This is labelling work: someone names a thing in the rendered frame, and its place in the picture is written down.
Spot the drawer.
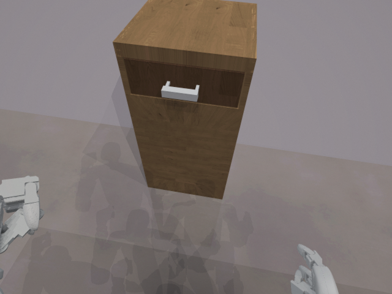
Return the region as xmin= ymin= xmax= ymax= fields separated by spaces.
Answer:
xmin=124 ymin=58 xmax=245 ymax=108

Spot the robot left hand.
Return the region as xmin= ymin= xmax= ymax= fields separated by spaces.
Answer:
xmin=0 ymin=176 xmax=44 ymax=254

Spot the robot right hand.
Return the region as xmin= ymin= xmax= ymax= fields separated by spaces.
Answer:
xmin=290 ymin=244 xmax=339 ymax=294

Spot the cabinet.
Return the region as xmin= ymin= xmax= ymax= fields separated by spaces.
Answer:
xmin=113 ymin=0 xmax=257 ymax=200

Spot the handle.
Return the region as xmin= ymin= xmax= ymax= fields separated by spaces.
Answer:
xmin=161 ymin=81 xmax=200 ymax=102

